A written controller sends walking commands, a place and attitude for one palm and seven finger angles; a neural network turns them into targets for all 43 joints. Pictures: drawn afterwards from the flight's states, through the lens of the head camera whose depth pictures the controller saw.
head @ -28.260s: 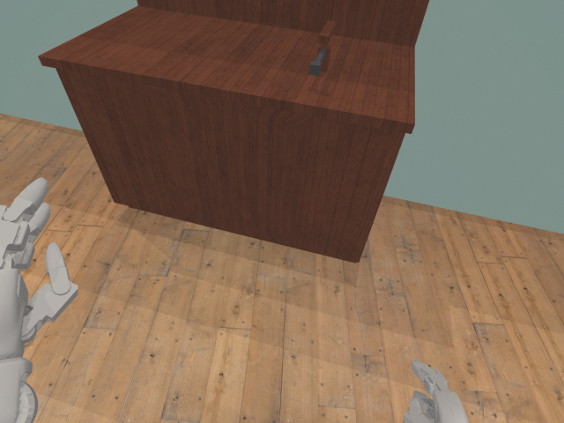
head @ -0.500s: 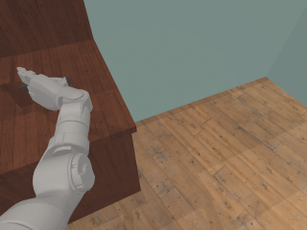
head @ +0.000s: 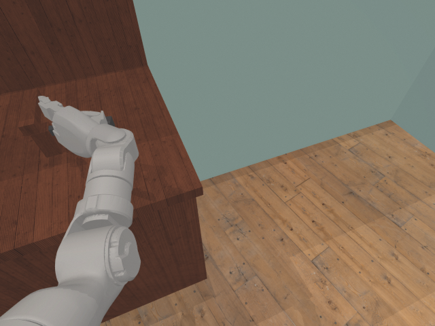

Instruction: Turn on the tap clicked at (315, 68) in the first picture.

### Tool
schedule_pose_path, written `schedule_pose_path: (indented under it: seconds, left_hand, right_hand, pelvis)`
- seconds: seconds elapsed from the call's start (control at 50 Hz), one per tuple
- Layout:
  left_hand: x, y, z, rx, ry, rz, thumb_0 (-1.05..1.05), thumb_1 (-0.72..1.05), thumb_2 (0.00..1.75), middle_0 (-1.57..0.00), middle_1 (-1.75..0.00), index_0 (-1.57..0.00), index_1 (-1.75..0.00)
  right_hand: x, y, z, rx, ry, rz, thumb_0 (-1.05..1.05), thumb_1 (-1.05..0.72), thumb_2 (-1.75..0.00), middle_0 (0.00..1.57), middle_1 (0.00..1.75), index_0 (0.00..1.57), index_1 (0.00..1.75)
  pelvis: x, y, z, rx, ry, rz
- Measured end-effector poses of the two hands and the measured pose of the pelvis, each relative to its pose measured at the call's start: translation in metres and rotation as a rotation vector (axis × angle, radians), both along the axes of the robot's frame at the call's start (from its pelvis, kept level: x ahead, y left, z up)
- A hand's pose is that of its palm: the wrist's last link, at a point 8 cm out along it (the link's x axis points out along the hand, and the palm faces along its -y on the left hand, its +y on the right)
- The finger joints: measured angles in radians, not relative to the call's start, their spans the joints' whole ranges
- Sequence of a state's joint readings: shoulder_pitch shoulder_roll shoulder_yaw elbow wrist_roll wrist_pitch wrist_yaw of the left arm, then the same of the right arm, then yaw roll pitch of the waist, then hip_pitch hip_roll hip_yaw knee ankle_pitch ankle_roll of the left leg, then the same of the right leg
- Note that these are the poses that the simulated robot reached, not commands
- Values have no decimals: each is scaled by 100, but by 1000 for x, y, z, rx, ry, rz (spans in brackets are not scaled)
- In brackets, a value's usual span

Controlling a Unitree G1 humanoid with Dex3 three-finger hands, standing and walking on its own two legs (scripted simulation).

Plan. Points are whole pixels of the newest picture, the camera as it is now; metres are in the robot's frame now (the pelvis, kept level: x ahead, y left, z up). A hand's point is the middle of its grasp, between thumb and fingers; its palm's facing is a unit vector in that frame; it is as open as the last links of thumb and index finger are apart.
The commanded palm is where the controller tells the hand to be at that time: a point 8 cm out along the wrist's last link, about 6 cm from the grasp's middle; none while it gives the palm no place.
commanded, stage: lift the hand up off the lever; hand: left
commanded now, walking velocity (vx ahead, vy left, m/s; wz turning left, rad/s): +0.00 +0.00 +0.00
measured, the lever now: (107, 125) +0.54 +0.25 +0.08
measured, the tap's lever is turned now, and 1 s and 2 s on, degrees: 76 76 76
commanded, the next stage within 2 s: draw the hand back beside the body in 0.36 s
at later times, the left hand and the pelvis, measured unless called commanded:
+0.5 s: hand (109, 115) +0.47 +0.20 +0.16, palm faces +0.80 -0.58 -0.15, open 7.8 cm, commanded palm +0.40 +0.23 +0.17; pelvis +0.00 +0.00 +0.00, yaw +0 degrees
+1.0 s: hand (72, 167) +0.32 +0.21 +0.19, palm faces +0.28 -0.94 -0.20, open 7.7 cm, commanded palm +0.28 +0.25 +0.18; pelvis -0.02 +0.02 +0.02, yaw -2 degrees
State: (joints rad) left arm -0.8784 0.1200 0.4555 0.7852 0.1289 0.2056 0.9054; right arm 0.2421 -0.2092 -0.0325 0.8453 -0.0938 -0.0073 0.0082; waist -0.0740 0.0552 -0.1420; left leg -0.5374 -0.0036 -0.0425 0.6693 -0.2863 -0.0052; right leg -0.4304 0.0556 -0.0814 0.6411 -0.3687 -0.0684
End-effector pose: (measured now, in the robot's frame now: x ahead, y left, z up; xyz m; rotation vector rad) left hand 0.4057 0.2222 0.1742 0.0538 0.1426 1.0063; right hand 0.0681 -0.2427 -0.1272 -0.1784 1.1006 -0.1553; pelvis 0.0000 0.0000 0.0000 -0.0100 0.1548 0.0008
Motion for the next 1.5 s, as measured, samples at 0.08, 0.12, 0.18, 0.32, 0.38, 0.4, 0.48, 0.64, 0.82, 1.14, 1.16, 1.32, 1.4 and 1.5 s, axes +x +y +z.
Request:
schedule_pose_path:
  seconds: [0.08, 0.12, 0.18, 0.32, 0.38, 0.4, 0.48, 0.64, 0.82, 1.14, 1.16, 1.32, 1.4, 1.5]
  left_hand:
    - [-4, 5, 2, 0, 5, -12, 1, 90, 90, -16, -16, -16, -15]
    - [-5, 5, 1, -7, 16, -19, 1, 90, 90, -16, -15, -16, -15]
    - [-7, 5, -1, -23, 16, -24, 1, 90, 90, -16, -15, -16, -15]
    - [-2, -3, -1, -11, 31, -32, 1, 90, 90, -15, -15, -16, -15]
    - [3, -7, 0, -12, 38, -36, 1, 90, 90, -16, -15, -16, -15]
    - [4, -7, 0, -15, 41, -35, 1, 90, 90, -16, -15, -16, -15]
    - [9, -7, -1, -23, 49, -27, 1, 90, 90, -16, -16, -16, -15]
    - [-1, -9, 6, 35, -84, -437, 1, 90, 90, -16, -16, -16, -16]
    - [-67, 37, -13, 142, -70, -653, 1, 90, 90, -17, -19, -17, -18]
    - [-139, 27, 7, 254, -209, -818, 1, 89, 90, -18, -23, -19, -23]
    - [-143, 29, 6, 255, -207, -814, 1, 89, 90, -19, -24, -19, -23]
    - [-180, 56, 17, 319, -208, -731, 1, 89, 90, -20, -26, -20, -26]
    - [-196, 60, 19, 341, -204, -713, 1, 89, 90, -20, -27, -20, -27]
    - [-212, 60, 16, 355, -182, -712, 1, 89, 90, -20, -29, -20, -28]
  right_hand:
    - [0, 0, 1, 1, 6, 2, 0, -90, -89, 20, 30, 20, 30]
    - [0, -1, 2, -3, 8, 5, 0, -90, -89, 20, 30, 20, 30]
    - [0, -3, 4, -11, 5, 5, 0, -90, -89, 20, 30, 20, 30]
    - [2, -6, 5, -29, -2, 11, 0, -90, -89, 20, 30, 20, 30]
    - [1, -5, 4, -30, 2, 9, 0, -90, -89, 20, 30, 20, 30]
    - [0, -5, 4, -29, 4, 7, 0, -90, -89, 20, 30, 20, 30]
    - [-6, -3, 2, -23, 19, -4, 0, -90, -89, 20, 30, 20, 30]
    - [-17, -7, 14, -39, -4, -114, 0, -90, -89, 20, 30, 20, 30]
    - [14, -12, 43, -49, -186, -116, 1, -90, -89, 20, 30, 20, 30]
    - [93, 37, 86, -8, -447, 74, 1, -90, -90, 20, 30, 20, 30]
    - [93, 40, 87, -3, -450, 74, 1, -90, -89, 20, 30, 20, 30]
    - [80, 48, 74, 14, -390, 103, 1, -90, -89, 20, 30, 20, 30]
    - [73, 45, 66, 11, -350, 107, 1, -90, -89, 20, 30, 20, 30]
    - [69, 38, 64, 1, -342, 95, 1, -90, -89, 20, 30, 20, 30]
  pelvis:
    - [1, 0, 2, 0, -12, 5]
    - [1, 0, 3, 0, -17, 8]
    - [1, 0, 3, -2, -22, 10]
    - [-3, 1, 2, -4, -15, 13]
    - [-4, 2, 2, -3, -7, 11]
    - [-4, 2, 2, -2, -4, 10]
    - [-4, 2, 1, -1, 6, 4]
    - [5, 3, 10, 6, -61, -46]
    - [1, 7, 19, 2, -171, -68]
    - [-21, 20, 26, -3, -236, -46]
    - [-20, 20, 26, -3, -240, -49]
    - [-18, 22, 27, -4, -259, -43]
    - [-17, 22, 27, -3, -261, -38]
    - [-15, 21, 27, -2, -261, -39]
